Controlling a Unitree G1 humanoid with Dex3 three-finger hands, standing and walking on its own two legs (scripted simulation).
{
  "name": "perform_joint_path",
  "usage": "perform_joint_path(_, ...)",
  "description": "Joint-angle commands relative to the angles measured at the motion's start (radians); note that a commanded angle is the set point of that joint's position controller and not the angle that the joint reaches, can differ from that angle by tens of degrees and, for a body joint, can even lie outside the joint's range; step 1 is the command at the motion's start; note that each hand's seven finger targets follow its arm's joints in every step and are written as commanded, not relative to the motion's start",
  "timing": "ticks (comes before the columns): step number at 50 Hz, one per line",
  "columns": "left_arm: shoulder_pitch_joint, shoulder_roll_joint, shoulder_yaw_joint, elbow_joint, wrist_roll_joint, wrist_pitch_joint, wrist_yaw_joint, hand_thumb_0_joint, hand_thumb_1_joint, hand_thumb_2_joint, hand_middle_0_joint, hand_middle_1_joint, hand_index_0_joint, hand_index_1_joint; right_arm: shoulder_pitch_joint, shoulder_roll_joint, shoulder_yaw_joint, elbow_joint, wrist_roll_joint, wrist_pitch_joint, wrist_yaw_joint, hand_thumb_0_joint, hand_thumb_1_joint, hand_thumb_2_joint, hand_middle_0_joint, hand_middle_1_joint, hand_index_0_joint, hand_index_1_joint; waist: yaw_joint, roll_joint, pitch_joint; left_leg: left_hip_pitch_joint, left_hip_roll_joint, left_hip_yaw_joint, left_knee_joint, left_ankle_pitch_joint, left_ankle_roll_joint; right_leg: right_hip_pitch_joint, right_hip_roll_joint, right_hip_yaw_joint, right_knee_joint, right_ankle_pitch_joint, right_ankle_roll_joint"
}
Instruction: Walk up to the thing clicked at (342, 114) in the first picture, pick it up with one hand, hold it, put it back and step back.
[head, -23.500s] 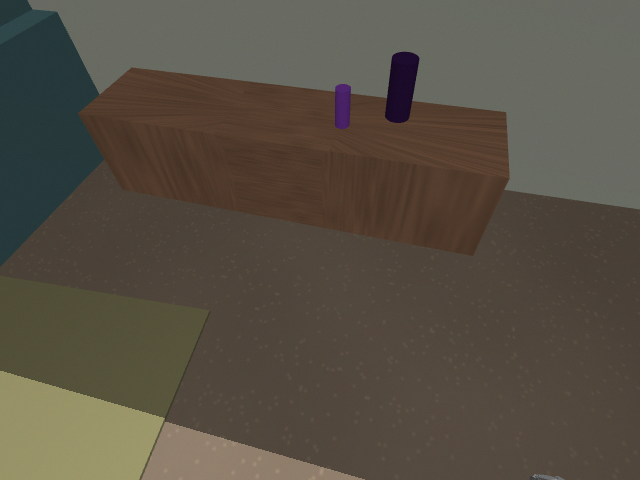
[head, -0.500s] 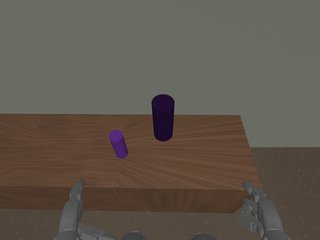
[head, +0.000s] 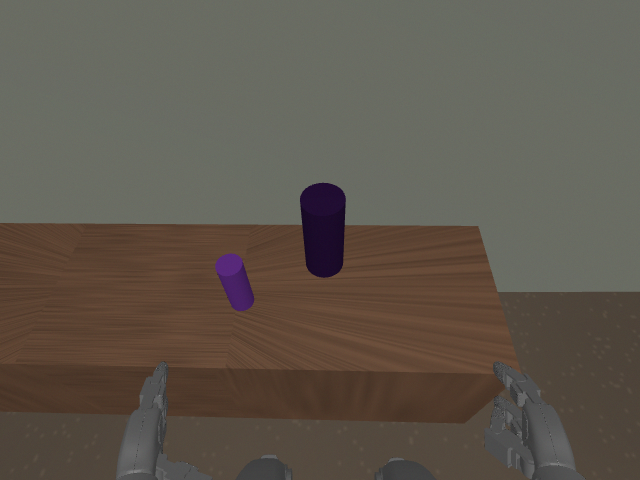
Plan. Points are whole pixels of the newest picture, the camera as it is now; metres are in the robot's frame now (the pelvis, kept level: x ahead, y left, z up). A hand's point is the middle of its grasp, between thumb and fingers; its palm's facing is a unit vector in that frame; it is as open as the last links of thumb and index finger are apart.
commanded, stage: home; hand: left
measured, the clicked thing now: (236, 283) +0.51 +0.20 -0.23
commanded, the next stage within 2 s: stand in 1.48 s
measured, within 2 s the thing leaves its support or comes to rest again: neither
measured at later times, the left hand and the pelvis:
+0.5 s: hand (185, 435) +0.18 +0.19 -0.05, palm faces +0.11 -0.96 -0.24, open 17.4 cm; pelvis +0.01 +0.01 +0.00, yaw +0 degrees
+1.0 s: hand (187, 438) +0.18 +0.19 -0.05, palm faces +0.12 -0.96 -0.25, open 17.4 cm; pelvis +0.00 +0.01 +0.00, yaw +0 degrees
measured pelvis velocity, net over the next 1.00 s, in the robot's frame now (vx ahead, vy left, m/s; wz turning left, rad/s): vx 0.00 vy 0.01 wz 0.00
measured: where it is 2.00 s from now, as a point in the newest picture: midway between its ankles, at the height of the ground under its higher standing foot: outside the picture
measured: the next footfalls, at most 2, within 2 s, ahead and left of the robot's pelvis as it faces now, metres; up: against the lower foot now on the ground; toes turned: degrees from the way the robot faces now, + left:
none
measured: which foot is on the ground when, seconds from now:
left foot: down 0.00-1.00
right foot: down 0.00-1.00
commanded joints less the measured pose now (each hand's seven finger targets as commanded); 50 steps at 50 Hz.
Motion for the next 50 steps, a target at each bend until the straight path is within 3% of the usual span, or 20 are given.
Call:
perform_joint_path(1,-0.028,0.098,0.055,-0.199,-0.001,-0.065,0.012,0.000,-0.549,0.056,-0.051,-0.053,-0.052,-0.053,-0.028,-0.079,-0.053,-0.199,-0.006,-0.066,-0.004,0.000,-0.898,-0.903,0.201,0.301,0.201,0.301,-0.001,-0.008,-0.091,0.096,-0.029,0.047,-0.134,0.148,0.032,0.045,0.018,-0.029,-0.175,0.193,-0.004)
perform_joint_path(6,-0.019,0.101,0.059,-0.204,0.001,-0.059,0.016,0.000,-0.564,0.047,-0.050,-0.051,-0.050,-0.050,-0.007,-0.079,-0.047,-0.186,-0.008,-0.067,-0.004,0.000,-0.898,-0.903,0.201,0.301,0.201,0.301,0.000,-0.006,-0.105,0.100,-0.028,0.045,-0.120,0.209,0.030,0.054,0.018,-0.033,-0.161,0.255,-0.004)
perform_joint_path(11,-0.021,0.101,0.063,-0.197,-0.001,-0.053,0.016,0.000,-0.542,0.060,-0.052,-0.055,-0.053,-0.054,-0.032,-0.101,-0.070,-0.198,-0.006,-0.072,-0.007,0.000,-0.898,-0.903,0.201,0.301,0.201,0.301,-0.001,-0.012,-0.053,0.075,-0.028,0.041,-0.152,0.093,0.030,0.017,0.022,-0.038,-0.182,0.132,-0.006)
perform_joint_path(14,-0.012,0.105,0.063,-0.214,-0.004,-0.053,0.016,0.000,-0.533,0.065,-0.053,-0.056,-0.053,-0.056,-0.024,-0.092,-0.060,-0.196,-0.005,-0.073,-0.003,0.000,-0.898,-0.903,0.201,0.301,0.201,0.301,0.009,0.002,-0.058,0.078,-0.028,0.038,-0.155,0.115,0.028,0.025,0.023,-0.043,-0.175,0.152,-0.008)
perform_joint_path(16,-0.003,0.104,0.065,-0.212,-0.002,-0.053,0.014,0.000,-0.534,0.064,-0.053,-0.056,-0.053,-0.056,-0.006,-0.091,-0.059,-0.189,-0.007,-0.074,-0.003,0.000,-0.898,-0.903,0.201,0.301,0.201,0.301,0.004,-0.009,-0.094,0.097,-0.026,0.041,-0.132,0.187,0.028,0.048,0.024,-0.042,-0.161,0.223,-0.007)
perform_joint_path(24,-0.026,0.097,0.055,-0.230,0.000,-0.049,0.016,0.000,-0.532,0.066,-0.053,-0.056,-0.054,-0.056,-0.020,-0.085,-0.055,-0.196,-0.008,-0.077,-0.003,0.000,-0.898,-0.903,0.201,0.301,0.201,0.301,0.006,0.009,-0.089,0.097,-0.021,0.027,-0.146,0.175,0.024,0.036,0.026,-0.048,-0.149,0.203,-0.011)
perform_joint_path(27,0.004,0.097,0.062,-0.222,0.001,-0.047,0.016,0.000,-0.507,0.080,-0.055,-0.061,-0.056,-0.060,-0.003,-0.102,-0.070,-0.198,-0.008,-0.078,-0.004,0.000,-0.899,-0.903,0.201,0.301,0.201,0.301,0.001,-0.006,-0.107,0.111,-0.021,0.033,-0.135,0.213,0.024,0.044,0.027,-0.046,-0.144,0.244,-0.009)
perform_joint_path(30,0.015,0.098,0.065,-0.220,0.001,-0.040,0.015,0.000,-0.530,0.067,-0.053,-0.057,-0.054,-0.056,-0.001,-0.089,-0.057,-0.186,-0.011,-0.075,-0.004,0.000,-0.898,-0.903,0.201,0.301,0.201,0.301,0.013,-0.003,-0.103,0.103,-0.019,0.027,-0.134,0.239,0.022,0.050,0.028,-0.052,-0.136,0.262,-0.012)
perform_joint_path(34,-0.010,0.088,0.047,-0.232,0.000,-0.038,0.011,0.000,-0.538,0.061,-0.052,-0.055,-0.053,-0.055,-0.015,-0.096,-0.059,-0.199,-0.010,-0.077,-0.002,0.000,-0.899,-0.902,0.201,0.301,0.201,0.301,0.003,0.004,-0.095,0.101,-0.019,0.029,-0.134,0.226,0.023,0.041,0.025,-0.048,-0.141,0.252,-0.010)
perform_joint_path(39,0.014,0.098,0.067,-0.206,0.002,-0.033,0.011,0.000,-0.541,0.060,-0.052,-0.055,-0.052,-0.054,0.008,-0.087,-0.054,-0.181,-0.013,-0.074,-0.004,0.000,-0.899,-0.902,0.201,0.301,0.201,0.301,0.005,-0.003,-0.111,0.109,-0.020,0.033,-0.116,0.270,0.024,0.056,0.022,-0.045,-0.139,0.302,-0.007)
perform_joint_path(44,-0.006,0.101,0.066,-0.224,-0.001,-0.036,0.010,0.000,-0.533,0.064,-0.053,-0.056,-0.053,-0.056,-0.022,-0.083,-0.051,-0.184,-0.012,-0.076,-0.004,0.000,-0.899,-0.902,0.201,0.301,0.201,0.301,0.015,0.008,-0.070,0.078,-0.027,0.038,-0.136,0.164,0.026,0.038,0.018,-0.041,-0.163,0.201,-0.008)
perform_joint_path(46,-0.003,0.094,0.062,-0.218,0.002,-0.034,0.010,0.000,-0.543,0.058,-0.052,-0.054,-0.052,-0.054,-0.020,-0.101,-0.070,-0.202,-0.014,-0.081,-0.007,0.000,-0.899,-0.902,0.201,0.301,0.201,0.301,0.001,-0.024,-0.090,0.086,-0.023,0.037,-0.135,0.162,0.029,0.042,0.021,-0.042,-0.162,0.203,-0.007)
perform_joint_path(47,0.057,0.137,0.117,-0.230,0.006,-0.025,0.031,0.000,-0.564,0.046,-0.050,-0.050,-0.050,-0.050,-0.091,-0.142,-0.054,0.074,-0.009,-0.082,-0.015,0.000,-0.898,-0.902,0.201,0.301,0.201,0.301,0.009,-0.004,-0.075,0.089,-0.021,0.008,-0.120,0.164,0.027,0.060,0.034,-0.053,-0.170,0.215,-0.009)
perform_joint_path(49,0.052,0.094,0.049,-0.252,0.006,-0.011,0.030,0.000,-0.560,0.048,-0.050,-0.051,-0.050,-0.050,-0.099,-0.131,-0.045,0.035,-0.004,-0.109,-0.020,0.000,-0.898,-0.902,0.201,0.301,0.201,0.301,-0.017,-0.005,-0.080,0.112,-0.019,0.013,-0.125,0.179,0.028,0.056,0.035,-0.051,-0.172,0.233,-0.010)
perform_joint_path(50,0.047,0.084,0.041,-0.249,0.005,-0.003,0.035,0.000,-0.594,0.028,-0.046,-0.045,-0.047,-0.044,-0.105,-0.116,-0.034,0.070,-0.006,-0.114,-0.021,0.000,-0.898,-0.902,0.201,0.301,0.201,0.301,-0.017,0.013,-0.059,0.108,-0.016,0.009,-0.129,0.170,0.027,0.050,0.034,-0.054,-0.167,0.227,-0.011)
